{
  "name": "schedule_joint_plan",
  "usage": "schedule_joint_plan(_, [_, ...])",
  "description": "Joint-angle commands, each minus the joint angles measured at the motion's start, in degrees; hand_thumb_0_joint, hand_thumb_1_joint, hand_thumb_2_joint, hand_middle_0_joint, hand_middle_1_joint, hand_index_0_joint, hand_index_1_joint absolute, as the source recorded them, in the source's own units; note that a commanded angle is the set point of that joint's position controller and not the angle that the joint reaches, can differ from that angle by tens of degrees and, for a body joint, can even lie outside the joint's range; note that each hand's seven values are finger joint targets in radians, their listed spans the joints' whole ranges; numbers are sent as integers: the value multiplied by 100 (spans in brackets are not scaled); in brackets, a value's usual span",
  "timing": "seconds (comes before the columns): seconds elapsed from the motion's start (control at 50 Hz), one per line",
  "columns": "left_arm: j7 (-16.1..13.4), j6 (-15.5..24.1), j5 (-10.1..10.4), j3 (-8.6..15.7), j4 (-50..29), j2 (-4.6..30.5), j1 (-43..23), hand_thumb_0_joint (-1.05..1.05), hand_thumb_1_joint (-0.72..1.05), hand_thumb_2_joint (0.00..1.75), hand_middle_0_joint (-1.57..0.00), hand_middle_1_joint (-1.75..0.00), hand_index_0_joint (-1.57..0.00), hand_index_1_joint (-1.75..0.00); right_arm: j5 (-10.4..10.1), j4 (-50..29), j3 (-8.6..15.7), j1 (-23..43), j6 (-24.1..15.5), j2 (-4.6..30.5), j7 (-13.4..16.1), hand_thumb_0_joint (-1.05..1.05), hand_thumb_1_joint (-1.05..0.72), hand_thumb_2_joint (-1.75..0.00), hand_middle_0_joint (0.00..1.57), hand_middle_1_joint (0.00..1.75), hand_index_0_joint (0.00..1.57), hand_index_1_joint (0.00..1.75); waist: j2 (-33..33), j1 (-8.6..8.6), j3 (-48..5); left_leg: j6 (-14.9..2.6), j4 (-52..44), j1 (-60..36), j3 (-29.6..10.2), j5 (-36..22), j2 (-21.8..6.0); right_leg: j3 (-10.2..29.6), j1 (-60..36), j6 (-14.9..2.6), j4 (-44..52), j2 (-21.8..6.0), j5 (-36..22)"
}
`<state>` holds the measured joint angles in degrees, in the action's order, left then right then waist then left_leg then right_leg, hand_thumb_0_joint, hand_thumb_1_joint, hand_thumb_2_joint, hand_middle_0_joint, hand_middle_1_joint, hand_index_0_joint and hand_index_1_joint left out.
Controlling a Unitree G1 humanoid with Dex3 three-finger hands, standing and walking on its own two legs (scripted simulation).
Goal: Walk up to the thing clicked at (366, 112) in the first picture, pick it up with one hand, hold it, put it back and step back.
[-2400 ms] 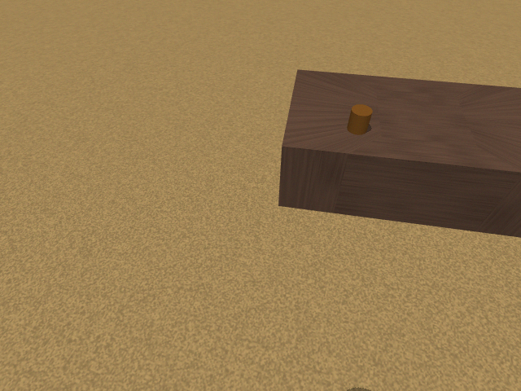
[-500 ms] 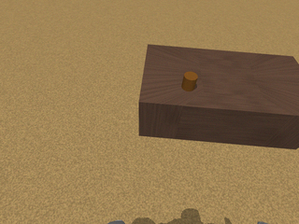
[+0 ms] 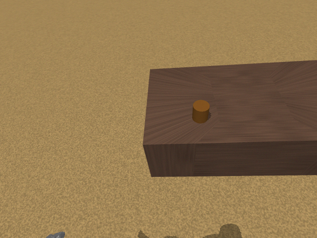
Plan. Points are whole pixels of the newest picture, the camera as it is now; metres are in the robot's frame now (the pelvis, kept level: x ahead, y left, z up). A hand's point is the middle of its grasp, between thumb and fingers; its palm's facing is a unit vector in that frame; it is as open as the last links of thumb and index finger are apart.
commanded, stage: walk up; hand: right
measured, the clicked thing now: (200, 111) +0.79 -0.17 -0.32
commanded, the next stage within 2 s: none
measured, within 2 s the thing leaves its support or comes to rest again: neither
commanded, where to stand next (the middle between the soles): +0.31 +0.05 m, yaw +0 degrees
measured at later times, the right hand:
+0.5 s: hand (243, 200) +0.25 -0.20 -0.10, palm faces -0.02 +0.91 -0.40, open 7.4 cm
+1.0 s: hand (237, 188) +0.31 -0.21 -0.17, palm faces -0.05 +0.95 -0.32, open 7.4 cm
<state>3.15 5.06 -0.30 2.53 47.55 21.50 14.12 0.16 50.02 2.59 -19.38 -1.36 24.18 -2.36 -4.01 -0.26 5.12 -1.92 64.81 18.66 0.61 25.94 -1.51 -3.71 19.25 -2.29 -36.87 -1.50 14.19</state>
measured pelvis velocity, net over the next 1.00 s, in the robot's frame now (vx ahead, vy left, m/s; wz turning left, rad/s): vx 0.25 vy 0.04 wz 0.00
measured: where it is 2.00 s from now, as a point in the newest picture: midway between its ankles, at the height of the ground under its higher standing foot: (164, 231)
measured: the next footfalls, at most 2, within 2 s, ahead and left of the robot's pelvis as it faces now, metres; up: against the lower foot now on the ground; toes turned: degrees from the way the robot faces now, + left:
left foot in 0.32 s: +0.24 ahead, +0.18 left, +0.00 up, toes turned +6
right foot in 0.76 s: +0.38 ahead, -0.07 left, +0.00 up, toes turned -1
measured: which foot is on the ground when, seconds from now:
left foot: up 0.00-0.30, down 0.32-0.80, up 0.82-1.00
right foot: down 0.00-0.36, up 0.38-0.74, down 0.76-1.00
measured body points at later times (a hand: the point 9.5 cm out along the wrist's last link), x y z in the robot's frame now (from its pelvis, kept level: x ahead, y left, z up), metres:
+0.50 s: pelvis +0.17 +0.07 +0.01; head +0.18 +0.09 +0.46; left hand +0.21 +0.39 -0.12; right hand +0.25 -0.25 -0.08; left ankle +0.20 +0.17 -0.72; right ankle +0.16 -0.09 -0.65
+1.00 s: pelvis +0.25 +0.04 +0.00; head +0.28 +0.02 +0.45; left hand +0.37 +0.33 -0.11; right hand +0.31 -0.26 -0.14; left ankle +0.25 +0.18 -0.71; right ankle +0.35 -0.07 -0.72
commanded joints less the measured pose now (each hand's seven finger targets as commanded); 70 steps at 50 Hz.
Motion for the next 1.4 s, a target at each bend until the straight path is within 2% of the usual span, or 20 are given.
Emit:
schedule_joint_plan(0.0, [-206,154,54,503,-314,1634,317,0,90,90,-20,-30,-20,-30,-35,-353,342,-435,-159,1080,7,0,-90,-90,20,30,20,30,1201,10,-94,-12,-190,1140,-443,-652,-375,1783,-723,-879,2119,-1313,-382])
schedule_joint_plan(0.18, [-158,161,-42,536,-412,1737,677,0,90,90,-20,-30,-20,-30,121,-671,401,567,-232,892,-174,0,-90,-90,20,30,20,30,1141,-313,-107,239,-2614,809,90,-1414,-387,949,-688,-958,1941,-1167,44])
schedule_joint_plan(0.24, [-142,115,-38,513,-463,1839,508,0,90,90,-20,-30,-20,-30,111,-648,444,567,-295,894,-175,0,-90,-90,20,30,20,30,1191,-166,-207,122,-2983,115,251,-1436,-306,974,-376,-922,1710,-1324,113])
schedule_joint_plan(0.3, [-155,54,-67,373,-511,1523,406,0,90,90,-20,-30,-20,-30,128,-289,588,-450,-376,1210,-79,0,-90,-90,20,30,20,30,252,464,-622,-59,-3515,-1681,268,-1019,-35,477,411,-584,18,-874,-217])
schedule_joint_plan(0.32, [-142,47,-58,234,-513,1097,754,0,90,90,-20,-30,-20,-30,185,-197,717,-986,-417,1612,-8,0,-90,-90,20,30,20,30,-1074,659,-962,-319,-4234,-2333,-1063,203,-861,49,1012,-293,-1761,-380,-65])
schedule_joint_plan(0.34, [-149,5,15,179,-468,890,1018,0,90,90,-20,-30,-20,-30,171,-419,732,-813,-454,1908,42,0,-90,-90,20,30,20,30,-1432,431,-729,-754,-5003,-2555,-3447,602,-2066,139,2229,-13,-2614,403,1379])
schedule_joint_plan(0.36, [-253,-72,-32,338,-282,1561,849,0,90,90,-20,-30,-20,-30,-4,-454,752,-646,-419,1959,25,0,-90,-90,20,30,20,30,-752,471,-549,-1231,-5031,-2069,-3772,664,-2425,593,2130,-107,-3067,9,1698])
schedule_joint_plan(0.44, [-188,-91,76,315,-72,1436,894,0,90,90,-20,-30,-20,-30,-24,-575,477,-110,-467,1327,106,0,-90,-90,20,30,20,30,-282,86,11,-659,-4789,-1134,-1286,-2364,-1445,970,1503,-60,-2591,-310,617])
schedule_joint_plan(0.54, [-82,-181,45,299,-111,1250,680,0,90,90,-20,-30,-20,-30,-3,-701,459,-35,-480,1313,125,0,-90,-90,20,30,20,30,-616,90,-42,-942,-4874,-1075,-533,-2648,-1224,503,1266,176,-1739,-352,31])
schedule_joint_plan(0.64, [-173,-166,12,249,-185,954,118,0,90,90,-20,-30,-20,-30,34,-682,339,99,-356,1195,217,0,-90,-90,20,30,20,30,-434,94,6,-952,-4084,-633,-11,-5113,-1201,109,431,168,-474,-213,-399])
schedule_joint_plan(0.72, [-287,-126,-18,284,214,1017,539,0,90,90,-20,-30,-20,-30,-106,-627,261,357,-200,1060,265,0,-90,-90,20,30,20,30,166,-220,-662,-529,-2809,-409,106,-3587,-819,76,-1037,-18,819,98,-1356])
schedule_joint_plan(0.74, [-319,-79,-49,350,239,1278,579,0,90,90,-20,-30,-20,-30,-150,-613,153,211,-193,752,258,0,-90,-90,20,30,20,30,773,-270,-903,-276,-2189,-77,269,-2579,-526,365,-1595,-161,920,-249,-2218])
schedule_joint_plan(0.76, [-352,-62,-67,443,176,1611,543,0,90,90,-20,-30,-20,-30,-172,-585,46,-53,-177,487,268,0,-90,-90,20,30,20,30,1735,-249,-1181,-44,-1306,515,420,-764,-74,1832,-1975,-520,1170,-1328,-2887])
schedule_joint_plan(0.8, [-378,-128,-7,352,-10,1613,-94,0,90,90,-20,-30,-20,-30,-98,-307,134,-263,19,859,354,0,-90,-90,20,30,20,30,1348,-83,-979,-13,-1065,236,-123,1229,-8,2832,-1065,-1294,1541,-2014,-1269])
schedule_joint_plan(0.86, [-397,-231,-64,259,14,1403,-568,0,90,90,-20,-30,-20,-30,-101,52,148,-78,37,971,336,0,-90,-90,20,30,20,30,1443,26,-752,61,-1327,132,-266,884,-115,1970,-413,-895,1678,-1414,-124])
schedule_joint_plan(1.06, [-300,-533,-4,220,203,1120,-1267,0,90,90,-20,-30,-20,-30,153,731,172,74,-49,972,329,0,-90,-90,20,30,20,30,968,125,-524,35,-3587,-871,-201,-752,-110,1283,840,-323,1394,-1012,2016])
schedule_joint_plan(1.12, [-245,-570,18,260,574,1134,-1165,0,90,90,-20,-30,-20,-30,141,483,157,1279,-82,1338,292,0,-90,-90,20,30,20,30,-247,-220,209,-579,-5130,1391,-1893,1793,-1234,497,-495,79,-69,-53,1211])
schedule_joint_plan(1.2, [-227,-451,51,177,809,960,-1067,0,90,90,-20,-30,-20,-30,93,633,8,1333,-236,1012,301,0,-90,-90,20,30,20,30,-190,-243,-428,-96,-4337,191,-892,-1466,-734,626,-965,-14,917,-317,-755])
schedule_joint_plan(1.32, [-201,-494,55,57,1127,1067,-1274,0,90,90,-20,-30,-20,-30,85,783,8,1423,-101,1012,312,0,-90,-90,20,30,20,30,-138,-131,-303,-57,-4929,101,-911,211,-685,754,-922,48,1318,-394,326])
schedule_joint_plan(1.38, [-205,-465,66,43,1317,1042,-1198,0,90,90,-20,-30,-20,-30,62,880,-9,1497,-115,1015,323,0,-90,-90,20,30,20,30,85,-144,-340,-47,-4851,-122,-837,-589,-708,701,-1069,42,1449,-467,-265])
